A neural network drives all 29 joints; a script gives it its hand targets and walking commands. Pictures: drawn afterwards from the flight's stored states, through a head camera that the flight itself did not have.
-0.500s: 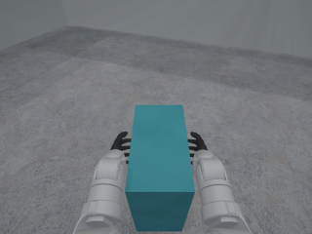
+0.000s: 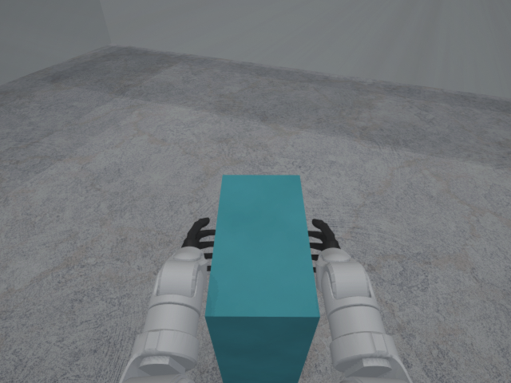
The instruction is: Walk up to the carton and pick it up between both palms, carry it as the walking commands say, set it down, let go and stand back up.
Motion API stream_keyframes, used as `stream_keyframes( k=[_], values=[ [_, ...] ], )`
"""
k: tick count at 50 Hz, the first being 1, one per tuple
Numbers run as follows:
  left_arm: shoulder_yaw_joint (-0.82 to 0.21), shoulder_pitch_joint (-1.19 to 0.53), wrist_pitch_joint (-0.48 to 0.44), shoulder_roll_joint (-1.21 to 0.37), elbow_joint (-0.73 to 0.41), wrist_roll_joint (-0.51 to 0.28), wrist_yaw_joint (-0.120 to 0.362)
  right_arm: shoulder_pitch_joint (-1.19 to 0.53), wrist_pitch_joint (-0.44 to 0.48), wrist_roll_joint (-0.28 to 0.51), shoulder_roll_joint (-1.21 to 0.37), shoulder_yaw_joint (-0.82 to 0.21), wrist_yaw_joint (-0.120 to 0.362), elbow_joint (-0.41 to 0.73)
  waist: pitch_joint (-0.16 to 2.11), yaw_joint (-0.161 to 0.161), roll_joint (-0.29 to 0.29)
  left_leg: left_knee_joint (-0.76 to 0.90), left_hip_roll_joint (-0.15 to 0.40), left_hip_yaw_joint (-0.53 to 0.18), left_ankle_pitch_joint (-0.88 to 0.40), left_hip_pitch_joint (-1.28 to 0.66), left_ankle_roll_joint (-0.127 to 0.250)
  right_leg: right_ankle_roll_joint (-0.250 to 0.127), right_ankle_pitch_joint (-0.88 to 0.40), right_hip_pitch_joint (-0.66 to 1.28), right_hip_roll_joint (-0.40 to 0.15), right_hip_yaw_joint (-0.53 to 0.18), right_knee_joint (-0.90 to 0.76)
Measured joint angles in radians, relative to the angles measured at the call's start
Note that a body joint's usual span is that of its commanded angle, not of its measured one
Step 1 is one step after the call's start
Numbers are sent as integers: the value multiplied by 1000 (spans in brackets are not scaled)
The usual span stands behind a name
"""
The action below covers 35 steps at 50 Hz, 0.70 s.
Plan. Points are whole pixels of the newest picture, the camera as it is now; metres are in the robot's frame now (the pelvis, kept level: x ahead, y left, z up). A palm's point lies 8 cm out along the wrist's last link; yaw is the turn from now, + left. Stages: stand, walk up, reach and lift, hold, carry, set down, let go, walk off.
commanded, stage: hold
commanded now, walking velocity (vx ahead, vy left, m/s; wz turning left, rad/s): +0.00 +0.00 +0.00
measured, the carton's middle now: (260, 280) +0.32 +0.01 -0.02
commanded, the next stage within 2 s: carry in 0.36 s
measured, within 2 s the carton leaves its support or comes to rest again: neither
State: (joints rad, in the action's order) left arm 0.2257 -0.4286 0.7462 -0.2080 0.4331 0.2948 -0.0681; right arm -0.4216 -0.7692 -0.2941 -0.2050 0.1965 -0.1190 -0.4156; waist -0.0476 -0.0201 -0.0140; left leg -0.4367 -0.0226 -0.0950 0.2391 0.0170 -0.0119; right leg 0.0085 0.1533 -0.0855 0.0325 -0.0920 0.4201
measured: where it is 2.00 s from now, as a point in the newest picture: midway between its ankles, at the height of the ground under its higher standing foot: outside the picture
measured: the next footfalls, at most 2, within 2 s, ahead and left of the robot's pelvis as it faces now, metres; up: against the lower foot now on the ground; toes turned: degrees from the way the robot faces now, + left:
left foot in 0.90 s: -0.04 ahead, +0.12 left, +0.00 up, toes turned +15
right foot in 1.36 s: -0.16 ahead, -0.15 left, +0.00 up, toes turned +21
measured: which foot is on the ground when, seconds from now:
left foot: down 0.00-0.70, up 0.72-0.88, down 0.90-1.00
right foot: down 0.00-0.90, up 0.92-1.00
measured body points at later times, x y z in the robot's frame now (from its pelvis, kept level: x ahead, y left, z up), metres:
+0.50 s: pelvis -0.01 +0.01 -0.01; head -0.04 +0.01 +0.44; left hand +0.32 +0.13 +0.05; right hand +0.33 -0.10 +0.05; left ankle +0.02 +0.14 -0.74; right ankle +0.06 -0.12 -0.74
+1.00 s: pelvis -0.11 +0.02 -0.02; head -0.09 +0.05 +0.43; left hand +0.17 +0.21 +0.05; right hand +0.23 -0.01 +0.06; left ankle -0.08 +0.11 -0.74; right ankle -0.01 -0.12 -0.69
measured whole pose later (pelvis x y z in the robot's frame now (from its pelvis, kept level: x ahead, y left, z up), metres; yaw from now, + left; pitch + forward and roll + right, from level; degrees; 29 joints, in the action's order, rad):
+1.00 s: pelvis -0.11 +0.02 -0.02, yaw +15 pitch +4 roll -1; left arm 0.08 -0.36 1.18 -0.18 -0.16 0.11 -0.19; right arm -0.37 -1.17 -0.10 -0.19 0.07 -0.21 0.14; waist 0.00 0.01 0.03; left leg -0.64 -0.02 0.02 0.23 0.47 0.06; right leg 0.07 0.45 -0.66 -0.10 0.04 0.99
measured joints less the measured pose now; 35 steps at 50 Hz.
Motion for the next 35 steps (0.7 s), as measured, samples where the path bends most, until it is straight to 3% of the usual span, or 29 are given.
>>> stream_keyframes(
  k=[17,22,28,32,35],
  values=[
    [27,-19,-15,-7,15,7,1,-20,13,-9,-8,26,1,-13,-9,1,1,-19,-1,2,0,19,-1,0,-1,-20,1,-2,19],
    [3,-16,6,-5,-6,-19,-22,-13,-3,20,-1,22,-7,13,109,29,9,-95,16,26,10,207,-14,7,16,-181,-12,30,74],
    [-53,16,67,9,-215,-100,-63,-17,-55,100,5,-33,-39,179,108,33,32,-175,-25,31,12,364,8,26,43,-350,-52,36,193],
    [-91,65,152,27,-381,-168,-88,7,-141,142,3,-88,-70,324,83,14,15,-222,-22,21,15,433,10,30,141,-404,-66,103,259],
    [-117,78,225,31,-470,-200,-107,20,-227,162,10,-109,-85,427,61,5,-20,-265,-12,-4,11,484,4,0,-2,-409,-59,143,209]
  ],
)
